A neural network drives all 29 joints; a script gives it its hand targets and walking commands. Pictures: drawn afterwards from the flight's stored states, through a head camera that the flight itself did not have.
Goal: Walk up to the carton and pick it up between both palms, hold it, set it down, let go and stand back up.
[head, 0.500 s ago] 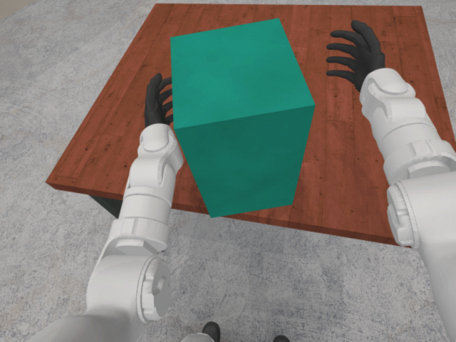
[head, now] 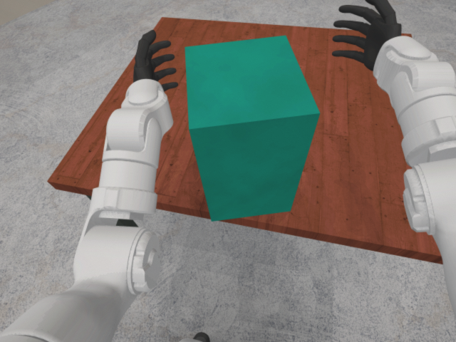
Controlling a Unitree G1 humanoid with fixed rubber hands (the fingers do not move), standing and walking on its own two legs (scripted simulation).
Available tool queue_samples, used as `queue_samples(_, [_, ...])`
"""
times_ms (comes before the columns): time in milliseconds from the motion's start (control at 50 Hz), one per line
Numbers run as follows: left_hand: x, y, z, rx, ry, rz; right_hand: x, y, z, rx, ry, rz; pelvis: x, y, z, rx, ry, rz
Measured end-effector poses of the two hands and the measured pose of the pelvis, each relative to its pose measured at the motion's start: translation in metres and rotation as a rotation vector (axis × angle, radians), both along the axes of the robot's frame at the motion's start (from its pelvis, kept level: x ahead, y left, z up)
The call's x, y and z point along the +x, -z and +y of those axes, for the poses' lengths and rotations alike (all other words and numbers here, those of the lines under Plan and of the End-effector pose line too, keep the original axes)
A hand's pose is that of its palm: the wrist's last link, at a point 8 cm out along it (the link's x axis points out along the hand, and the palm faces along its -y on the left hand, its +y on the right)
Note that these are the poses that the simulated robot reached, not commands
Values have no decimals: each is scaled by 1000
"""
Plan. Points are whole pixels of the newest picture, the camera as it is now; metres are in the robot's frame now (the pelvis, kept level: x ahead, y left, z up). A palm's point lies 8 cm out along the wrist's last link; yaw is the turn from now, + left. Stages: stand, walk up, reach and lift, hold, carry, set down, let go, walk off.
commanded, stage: set down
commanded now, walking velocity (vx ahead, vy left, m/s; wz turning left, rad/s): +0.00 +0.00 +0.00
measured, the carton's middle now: (244, 139) +0.45 +0.07 +0.06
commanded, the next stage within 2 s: none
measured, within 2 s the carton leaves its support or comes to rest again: neither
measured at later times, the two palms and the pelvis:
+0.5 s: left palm (142, 96) +0.38 +0.20 +0.21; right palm (405, 58) +0.49 -0.16 +0.22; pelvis +0.00 +0.01 +0.00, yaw +0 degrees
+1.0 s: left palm (150, 135) +0.34 +0.19 +0.17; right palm (416, 110) +0.44 -0.18 +0.18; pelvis -0.01 +0.00 +0.00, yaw -1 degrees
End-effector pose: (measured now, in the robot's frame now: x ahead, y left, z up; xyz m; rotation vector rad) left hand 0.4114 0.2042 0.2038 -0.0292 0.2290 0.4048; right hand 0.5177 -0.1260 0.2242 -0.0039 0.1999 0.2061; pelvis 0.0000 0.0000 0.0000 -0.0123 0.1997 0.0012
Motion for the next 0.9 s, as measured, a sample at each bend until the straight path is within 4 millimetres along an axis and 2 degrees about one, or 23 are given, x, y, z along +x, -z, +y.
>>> queue_samples(220, [-4, -33, 6, 18, 12, -8, -3, -34, -5, 10, -3, -7, 1, -1, 9, -5, -6, -21])
queue_samples(320, [-6, -39, 6, 19, 14, -6, -6, -39, -9, 9, 0, 1, 2, -2, 10, -4, -9, -46])
queue_samples(400, [-12, -30, 4, 13, 18, 4, -12, -29, -17, -4, 11, 16, 2, -3, 11, -3, -11, -77])
queue_samples(580, [-40, 14, -5, -9, 42, 37, -37, 21, -38, -44, 17, 28, -4, -3, 10, 1, 3, -118])
queue_samples(680, [-48, 17, -9, -3, 41, 35, -47, 32, -44, -63, 4, 25, -10, -2, 7, 4, 20, -103])
queue_samples(800, [-52, 13, -13, -2, 37, 36, -55, 35, -46, -73, -5, 29, -13, -2, 4, 8, 25, -107])
queue_samples(900, [-60, 19, -15, -10, 34, 43, -63, 39, -51, -80, 5, 31, -12, -3, 1, 11, 20, -135])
